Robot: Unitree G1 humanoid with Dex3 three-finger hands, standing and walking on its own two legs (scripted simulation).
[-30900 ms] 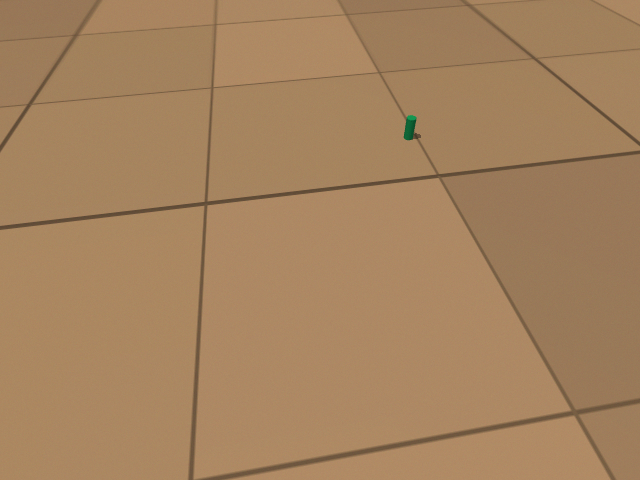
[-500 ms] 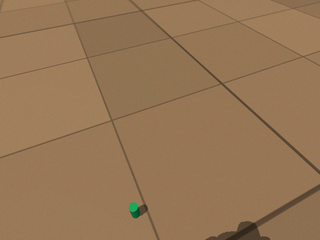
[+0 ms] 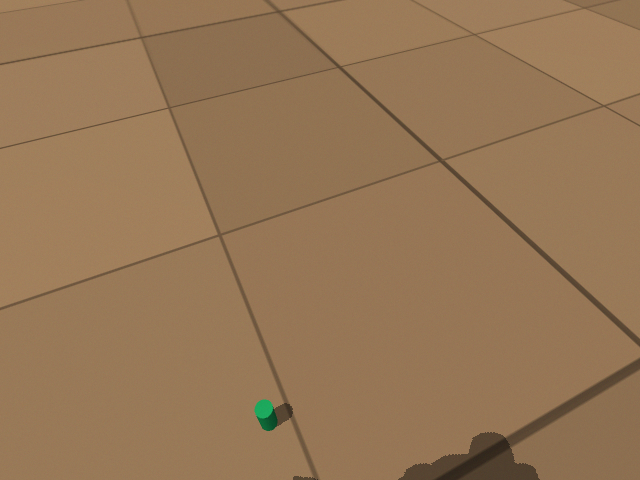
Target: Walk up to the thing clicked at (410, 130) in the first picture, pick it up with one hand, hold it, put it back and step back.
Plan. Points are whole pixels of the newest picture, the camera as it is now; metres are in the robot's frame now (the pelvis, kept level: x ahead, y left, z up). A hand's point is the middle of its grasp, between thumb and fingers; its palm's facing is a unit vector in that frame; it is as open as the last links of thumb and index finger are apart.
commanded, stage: step back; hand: left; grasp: from the side
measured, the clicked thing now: (266, 415) +0.41 +0.20 -0.72
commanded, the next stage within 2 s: none
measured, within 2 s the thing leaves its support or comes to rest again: neither
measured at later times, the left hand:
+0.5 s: hand out of the picture +0.05 +0.31 -0.18, palm faces -0.07 -0.93 -0.37, open 7.4 cm
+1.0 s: hand out of the picture -0.06 +0.31 -0.16, palm faces -0.02 -0.92 -0.40, open 7.4 cm
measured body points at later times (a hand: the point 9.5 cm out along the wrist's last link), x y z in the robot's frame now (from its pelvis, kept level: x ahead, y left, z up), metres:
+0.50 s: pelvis -0.08 +0.05 -0.02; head +0.00 +0.07 +0.42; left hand +0.06 +0.36 -0.15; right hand -0.01 -0.26 -0.13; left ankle -0.05 +0.14 -0.75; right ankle -0.11 -0.08 -0.68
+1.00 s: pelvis -0.19 +0.05 -0.03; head -0.13 +0.04 +0.42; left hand -0.06 +0.35 -0.13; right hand -0.11 -0.28 -0.15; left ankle -0.21 +0.17 -0.74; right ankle -0.14 -0.08 -0.75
